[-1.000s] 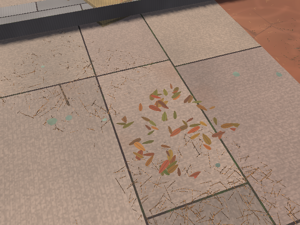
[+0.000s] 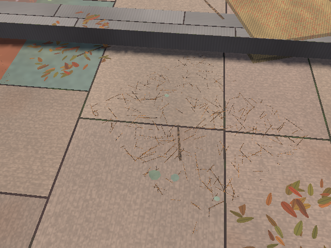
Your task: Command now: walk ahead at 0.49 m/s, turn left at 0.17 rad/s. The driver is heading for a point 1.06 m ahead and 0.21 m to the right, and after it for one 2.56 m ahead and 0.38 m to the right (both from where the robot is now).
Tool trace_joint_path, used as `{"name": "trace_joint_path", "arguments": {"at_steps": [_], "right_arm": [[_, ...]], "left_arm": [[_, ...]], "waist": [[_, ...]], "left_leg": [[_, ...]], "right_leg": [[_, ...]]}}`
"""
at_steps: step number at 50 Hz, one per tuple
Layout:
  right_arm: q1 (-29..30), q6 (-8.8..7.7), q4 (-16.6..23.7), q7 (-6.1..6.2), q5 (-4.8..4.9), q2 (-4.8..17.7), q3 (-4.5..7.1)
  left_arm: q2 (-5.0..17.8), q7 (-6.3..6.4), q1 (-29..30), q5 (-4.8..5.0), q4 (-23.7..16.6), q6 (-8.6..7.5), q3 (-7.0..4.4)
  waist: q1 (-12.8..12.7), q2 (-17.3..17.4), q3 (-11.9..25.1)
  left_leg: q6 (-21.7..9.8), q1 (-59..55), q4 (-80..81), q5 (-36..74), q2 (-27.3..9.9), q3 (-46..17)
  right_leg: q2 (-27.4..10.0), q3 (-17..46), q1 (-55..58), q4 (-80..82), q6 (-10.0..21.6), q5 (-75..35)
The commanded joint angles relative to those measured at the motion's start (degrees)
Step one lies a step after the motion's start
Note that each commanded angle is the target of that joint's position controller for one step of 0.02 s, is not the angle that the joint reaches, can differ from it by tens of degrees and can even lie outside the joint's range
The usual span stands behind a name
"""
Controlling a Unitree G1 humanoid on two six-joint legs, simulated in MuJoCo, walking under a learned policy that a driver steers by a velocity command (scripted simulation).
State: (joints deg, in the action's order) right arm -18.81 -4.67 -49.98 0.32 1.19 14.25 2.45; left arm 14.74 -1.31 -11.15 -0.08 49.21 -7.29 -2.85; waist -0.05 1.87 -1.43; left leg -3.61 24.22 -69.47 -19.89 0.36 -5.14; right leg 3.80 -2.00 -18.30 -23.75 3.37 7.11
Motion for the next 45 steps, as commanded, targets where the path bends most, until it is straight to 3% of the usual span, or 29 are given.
{"name": "trace_joint_path", "arguments": {"at_steps": [1, 5, 8, 11, 14, 16, 17, 18, 19, 20, 21, 22, 24, 28, 33, 38, 39, 41, 42, 43, 44, 45], "right_arm": [[-1.7, -0.49, 3.8, 0.14, -0.40, 3.1, 0.95], [6.5, -0.92, 7.5, 0.52, -1.76, 2.2, 0.21], [13.2, -1.59, 9.1, 0.01, -1.30, 1.8, -0.27], [18.3, -2.09, 10.6, -0.65, -0.42, 2.9, -0.22], [18.6, -2.88, 11.5, -1.13, -0.12, 5.7, 0.72], [10.2, -3.24, 9.3, -0.69, -0.40, 8.5, 2.27], [0.7, -3.43, 8.1, -0.14, -1.31, 12.2, 3.46], [-5.5, -2.55, 7.0, -0.03, -1.97, 17.3, 4.86], [-6.5, -2.30, 6.7, -0.34, -1.94, 13.4, 3.99], [-3.0, -2.43, 7.4, -0.43, -1.50, 9.1, 2.82], [1.1, -2.37, 7.9, -0.60, -1.34, 7.2, 2.11], [4.5, -2.29, 7.8, -0.84, -1.31, 5.4, 1.61], [7.1, -2.56, 7.1, -0.97, -1.69, 4.6, 1.55], [5.6, -3.10, 4.9, -0.48, -1.86, 6.7, 2.64], [4.0, -2.25, 3.6, 0.32, -1.55, 9.4, 3.30], [0.3, -0.61, 1.8, 0.47, -0.29, 11.6, 3.99], [0.4, -0.20, 1.6, 0.50, -0.10, 12.2, 4.14], [1.1, 0.55, 2.0, 0.80, 0.22, 14.1, 4.61], [1.8, 1.08, 2.2, 0.99, 0.35, 14.6, 4.70], [1.6, 1.18, 2.7, 1.25, 0.19, 13.6, 4.23], [-0.7, 0.53, 4.4, 0.94, -2.55, 7.7, 2.28], [-3.0, -1.85, 7.8, 0.06, -1.69, 4.5, 0.77]], "left_arm": [[3.9, -0.32, -0.8, -0.27, -1.8, -0.59, -0.42], [7.3, 0.36, -5.2, 0.69, -0.1, -0.14, -1.13], [8.6, 1.01, -8.0, 1.34, 0.5, 0.70, -1.35], [9.0, 1.23, -12.0, 1.92, 1.7, 1.43, -1.35], [9.5, 1.69, -12.1, 1.98, 1.6, 2.32, -1.59], [8.6, 1.89, -11.2, 1.54, 0.9, 2.81, -1.30], [5.3, 1.68, -9.6, 0.71, -0.8, 2.65, -0.19], [-0.5, 1.76, -15.5, 1.17, -2.4, 1.69, 1.43], [3.0, 1.77, -16.3, 2.40, -2.6, 1.21, 0.76], [7.5, 1.86, -12.7, 3.06, -3.0, 1.40, -0.61], [7.4, 1.99, -10.0, 2.72, -3.4, 1.91, -0.89], [6.7, 1.99, -8.5, 2.06, -3.8, 2.44, -1.10], [4.5, 1.52, -8.5, 1.85, -4.4, 3.85, -1.25], [2.9, 1.04, -5.3, 1.49, -7.1, 5.05, -1.26], [2.1, -0.71, 3.9, 1.22, -10.8, 4.63, -0.66], [2.7, -2.32, 11.6, 1.44, -15.3, 4.73, -0.58], [3.2, -2.56, 11.9, 1.44, -16.0, 4.78, -0.79], [5.2, -2.61, 8.3, 1.30, -16.2, 5.09, -1.89], [7.2, -2.40, 1.4, 1.45, -14.6, 5.19, -3.19], [11.0, -1.53, -8.7, 1.51, -11.8, 5.44, -5.32], [16.8, -0.11, -14.1, 1.76, -10.6, 5.98, -6.70], [19.5, -0.55, -12.0, 1.39, -13.0, 4.95, -6.39]], "waist": [[1.3, -5.0, 2.2], [-0.1, -4.1, -0.3], [-2.1, -4.7, -0.7], [-3.8, -5.8, -0.7], [-2.1, -7.0, -0.1], [2.6, -6.9, 3.8], [7.1, -2.8, 10.9], [6.1, 12.6, 19.2], [6.0, 15.1, 20.3], [5.6, 8.9, 12.9], [4.2, 5.2, 8.6], [2.7, 3.7, 5.1], [0.4, 5.4, 2.1], [-0.2, 2.0, 0.5], [2.4, 1.0, -1.6], [4.4, 1.0, -4.0], [3.9, 1.4, -3.6], [0.9, 3.8, 0.1], [-3.3, 3.7, 3.9], [-8.1, 1.8, 9.2], [-7.1, -11.2, 13.7], [-2.9, -18.2, 23.6]], "left_leg": [[0.2, 10.0, 2.0, 3.8, -7.1, -0.8], [2.6, 12.8, 16.8, 11.8, -7.7, 1.7], [3.9, 8.0, 30.6, 20.8, -4.8, 3.2], [4.7, 4.6, 36.6, 23.0, -2.7, 3.2], [3.5, 0.2, 41.8, 18.7, -2.1, 2.0], [1.4, -12.3, 44.5, 14.8, -2.0, 2.8], [-2.1, -26.3, 43.8, 13.4, -10.3, -4.5], [-9.6, -46.0, 46.5, 7.8, -23.8, -25.1], [-11.5, -45.1, 51.1, 0.1, -26.1, -36.5], [-9.3, -38.3, 51.9, -0.2, -24.1, -28.9], [-7.6, -31.1, 53.1, 4.1, -21.5, -20.7], [-6.8, -25.2, 55.3, 7.9, -18.8, -14.9], [-6.1, -18.0, 59.0, 13.2, -15.9, -6.8], [-7.4, -17.6, 61.1, 24.1, -16.0, 1.8], [-6.0, -19.4, 61.5, 24.3, -15.3, 10.2], [-4.4, -27.1, 58.5, 26.5, -17.8, 13.7], [-3.8, -28.3, 56.4, 31.3, -18.0, 14.6], [-2.6, -29.1, 47.8, 51.1, -17.6, 16.7], [-1.7, -27.7, 38.0, 58.3, -16.3, 18.2], [0.5, -19.9, 24.2, 54.5, -13.8, 19.2], [3.1, -1.5, 4.5, 13.4, -9.4, 18.7], [5.1, 17.5, -11.2, -15.6, 1.5, 6.0]], "right_leg": [[-15.8, 18.4, 7.4, 15.7, 10.8, 0.0], [-14.5, 14.3, 5.5, 17.7, 11.9, -6.1], [-12.0, 11.0, 4.5, 16.3, 9.6, -7.0], [-13.3, 13.0, 6.5, 13.7, 8.9, -4.4], [-15.3, 17.5, 10.1, 9.3, 7.1, -0.6], [-12.4, 16.7, 8.3, 0.4, 4.9, -4.8], [-8.2, 13.3, 1.0, -15.0, 2.7, -0.8], [-0.5, 5.2, -18.8, -34.8, -0.9, 17.3], [-2.6, 9.4, -26.5, -46.0, -1.0, 25.6], [-5.2, 10.8, -28.9, -49.7, -0.6, 21.0], [-7.5, 9.4, -27.5, -49.3, -0.9, 16.2], [-9.0, 9.0, -25.8, -46.8, -1.2, 12.7], [-11.0, 8.2, -21.5, -44.1, -1.7, 8.7], [-11.2, 8.4, -24.2, -39.2, -2.7, 1.9], [-10.4, 4.7, -22.7, -23.1, -2.2, -9.8], [-9.3, 0.6, -23.2, -15.4, 0.3, -4.4], [-8.4, -0.7, -21.7, -14.5, 1.2, -1.7], [-4.2, -4.3, -13.3, -14.1, 3.5, 4.3], [-1.3, -5.9, -4.1, -11.8, 5.2, 4.2], [0.5, -4.4, 11.9, -8.7, 7.5, 1.0], [-12.8, 15.4, 28.8, -8.6, 11.5, -3.8], [-24.0, 49.6, 42.4, 3.3, 23.3, 11.0]]}}
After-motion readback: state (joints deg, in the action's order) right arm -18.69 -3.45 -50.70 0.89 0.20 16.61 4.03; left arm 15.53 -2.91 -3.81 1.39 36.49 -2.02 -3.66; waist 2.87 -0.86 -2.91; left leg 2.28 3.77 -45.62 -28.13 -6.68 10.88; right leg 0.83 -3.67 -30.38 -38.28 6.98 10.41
